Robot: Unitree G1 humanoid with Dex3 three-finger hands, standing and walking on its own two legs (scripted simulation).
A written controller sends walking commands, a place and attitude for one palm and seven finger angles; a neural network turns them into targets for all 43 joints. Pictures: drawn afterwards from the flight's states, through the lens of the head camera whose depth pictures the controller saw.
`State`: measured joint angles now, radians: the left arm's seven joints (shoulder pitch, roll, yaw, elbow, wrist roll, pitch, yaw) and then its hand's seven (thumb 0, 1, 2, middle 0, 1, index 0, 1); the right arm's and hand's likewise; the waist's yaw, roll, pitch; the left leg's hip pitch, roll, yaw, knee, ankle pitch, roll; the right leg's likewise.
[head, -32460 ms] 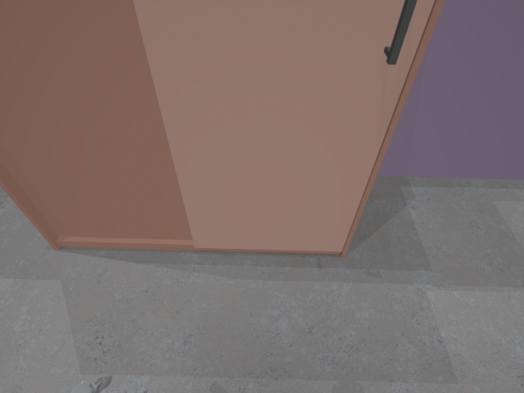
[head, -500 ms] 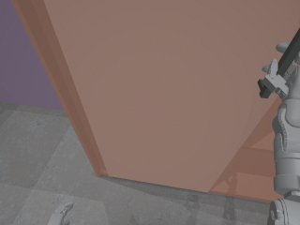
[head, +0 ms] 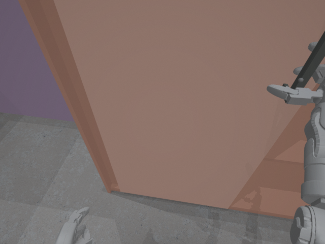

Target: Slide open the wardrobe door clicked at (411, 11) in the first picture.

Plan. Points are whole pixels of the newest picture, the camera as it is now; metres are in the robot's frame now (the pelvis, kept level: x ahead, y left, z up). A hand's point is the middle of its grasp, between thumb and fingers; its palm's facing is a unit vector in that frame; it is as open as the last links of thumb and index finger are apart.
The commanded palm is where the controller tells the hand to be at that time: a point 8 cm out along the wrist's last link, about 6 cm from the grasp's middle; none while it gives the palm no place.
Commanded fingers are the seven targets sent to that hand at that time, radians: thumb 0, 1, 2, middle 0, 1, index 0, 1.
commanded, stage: loosen the grip on the handle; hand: right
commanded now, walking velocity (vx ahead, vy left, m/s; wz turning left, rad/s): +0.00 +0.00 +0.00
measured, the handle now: (311, 53) +0.45 -0.28 +0.27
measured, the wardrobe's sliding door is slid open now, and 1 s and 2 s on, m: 0.55 0.55 0.55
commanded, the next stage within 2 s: slip the hand off the handle in 0.24 s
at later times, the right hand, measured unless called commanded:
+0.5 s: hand (309, 80) +0.41 -0.28 +0.24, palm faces +0.41 +0.90 -0.13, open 14.6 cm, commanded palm +0.37 -0.32 +0.23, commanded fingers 0.00 0.55 -0.20 0.25 1.15 0.25 1.15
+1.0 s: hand out of the picture +0.41 -0.33 +0.24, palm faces +0.41 +0.90 -0.16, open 14.7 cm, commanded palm +0.35 -0.37 +0.23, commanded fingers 0.00 0.55 -0.20 0.25 1.15 0.25 1.15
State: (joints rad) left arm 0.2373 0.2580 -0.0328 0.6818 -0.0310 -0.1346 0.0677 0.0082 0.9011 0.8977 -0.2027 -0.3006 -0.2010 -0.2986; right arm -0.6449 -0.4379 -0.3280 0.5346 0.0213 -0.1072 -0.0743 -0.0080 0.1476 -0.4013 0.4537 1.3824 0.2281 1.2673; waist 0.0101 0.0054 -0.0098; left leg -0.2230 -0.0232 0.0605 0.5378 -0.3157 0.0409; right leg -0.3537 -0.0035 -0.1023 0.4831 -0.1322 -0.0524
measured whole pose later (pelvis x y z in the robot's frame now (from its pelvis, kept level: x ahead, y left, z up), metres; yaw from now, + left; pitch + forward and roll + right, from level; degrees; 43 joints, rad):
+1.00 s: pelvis +0.02 +0.01 -0.01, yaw +0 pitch +4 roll +1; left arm 0.31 0.29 -0.03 0.69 -0.05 -0.07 0.12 0.01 0.90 0.90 -0.20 -0.30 -0.20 -0.30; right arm -0.60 -0.66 -0.53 0.64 0.12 -0.14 0.18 -0.01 0.55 -0.20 0.25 1.15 0.26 1.16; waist 0.03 -0.02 -0.04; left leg -0.29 -0.05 0.07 0.57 -0.35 0.06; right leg -0.46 -0.03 -0.08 0.59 -0.20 -0.03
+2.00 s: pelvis +0.00 +0.00 +0.00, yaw -2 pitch -5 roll +1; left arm 0.20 0.27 -0.11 0.65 -0.10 -0.17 0.15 0.01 0.90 0.90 -0.20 -0.30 -0.20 -0.30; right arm -0.11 -0.55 -0.47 0.03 0.36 0.35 0.41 -0.01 0.55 -0.20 0.25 1.15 0.25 1.16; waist -0.05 -0.07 -0.04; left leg -0.07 -0.04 0.09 0.45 -0.29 0.04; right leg -0.25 0.00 -0.06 0.47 -0.14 -0.05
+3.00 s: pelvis +0.06 +0.00 +0.01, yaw +0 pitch -3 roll +0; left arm 0.18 0.25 -0.02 0.62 0.00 -0.08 0.06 0.01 0.90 0.90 -0.20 -0.30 -0.20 -0.30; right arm 0.50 -0.37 -0.33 -0.41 0.09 -0.04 -0.08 0.01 -0.69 -0.80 0.21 0.42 0.22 0.43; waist -0.08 -0.04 -0.02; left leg 0.01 -0.02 0.04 0.37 -0.32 0.04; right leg -0.17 0.01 -0.09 0.41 -0.20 -0.04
